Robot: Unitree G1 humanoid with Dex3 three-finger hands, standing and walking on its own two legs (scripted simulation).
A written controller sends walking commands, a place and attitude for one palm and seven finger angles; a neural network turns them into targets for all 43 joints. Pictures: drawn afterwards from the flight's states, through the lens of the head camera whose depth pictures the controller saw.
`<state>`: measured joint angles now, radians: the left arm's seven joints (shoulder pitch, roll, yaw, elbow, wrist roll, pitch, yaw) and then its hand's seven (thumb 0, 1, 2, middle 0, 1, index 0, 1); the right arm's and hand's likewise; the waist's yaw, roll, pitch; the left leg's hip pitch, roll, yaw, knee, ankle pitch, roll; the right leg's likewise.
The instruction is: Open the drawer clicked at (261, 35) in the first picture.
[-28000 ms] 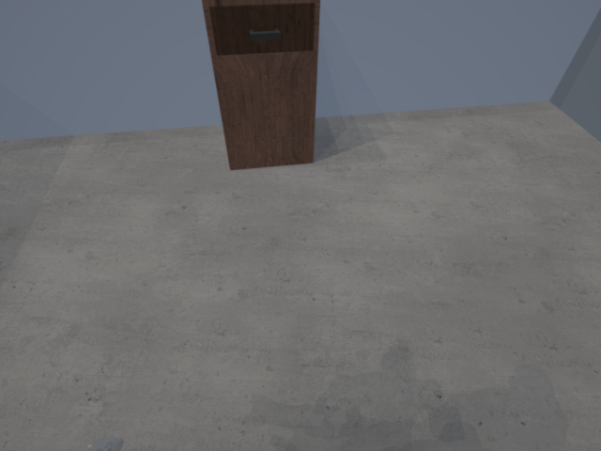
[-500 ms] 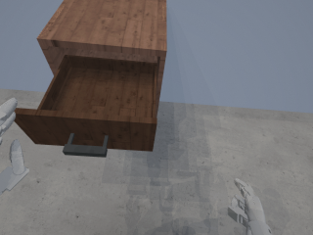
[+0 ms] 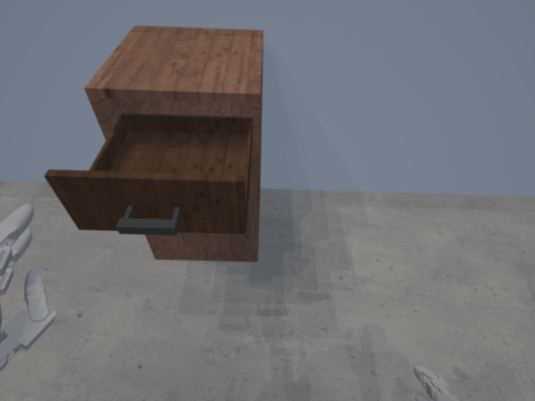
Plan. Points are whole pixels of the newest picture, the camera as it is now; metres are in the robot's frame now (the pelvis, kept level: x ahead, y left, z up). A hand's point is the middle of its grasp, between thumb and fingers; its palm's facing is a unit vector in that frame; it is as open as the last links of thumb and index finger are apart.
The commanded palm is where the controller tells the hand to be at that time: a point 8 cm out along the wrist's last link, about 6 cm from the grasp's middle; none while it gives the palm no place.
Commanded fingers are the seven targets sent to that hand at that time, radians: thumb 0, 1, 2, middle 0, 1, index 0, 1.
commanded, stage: stop stepping back and stand still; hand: left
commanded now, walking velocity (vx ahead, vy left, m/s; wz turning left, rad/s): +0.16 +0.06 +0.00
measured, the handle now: (150, 218) +0.49 +0.27 -0.08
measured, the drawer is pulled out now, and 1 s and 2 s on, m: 0.30 0.30 0.30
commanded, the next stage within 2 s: let the arm hang, fingers relaxed in 0.42 s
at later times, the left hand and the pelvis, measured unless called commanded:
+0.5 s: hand (28, 335) +0.16 +0.24 +0.16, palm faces +0.39 -0.82 -0.41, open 7.5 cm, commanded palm none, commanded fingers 0.00 0.90 0.90 -0.20 -0.30 -0.20 -0.30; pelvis -0.03 +0.00 -0.01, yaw +1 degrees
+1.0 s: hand out of the picture -0.06 +0.19 -0.18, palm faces +0.07 -0.97 -0.22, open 7.1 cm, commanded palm none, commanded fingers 0.00 0.90 0.90 -0.20 -0.30 -0.20 -0.30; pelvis -0.03 +0.00 +0.00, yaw +2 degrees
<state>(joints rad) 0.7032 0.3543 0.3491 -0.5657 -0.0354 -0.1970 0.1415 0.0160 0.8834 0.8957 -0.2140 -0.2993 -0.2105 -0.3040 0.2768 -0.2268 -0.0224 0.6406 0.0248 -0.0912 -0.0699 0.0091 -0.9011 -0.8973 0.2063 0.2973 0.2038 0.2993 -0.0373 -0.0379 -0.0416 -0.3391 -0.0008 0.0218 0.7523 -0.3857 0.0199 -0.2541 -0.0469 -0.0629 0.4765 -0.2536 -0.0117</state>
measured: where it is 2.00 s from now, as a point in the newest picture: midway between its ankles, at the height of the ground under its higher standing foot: outside the picture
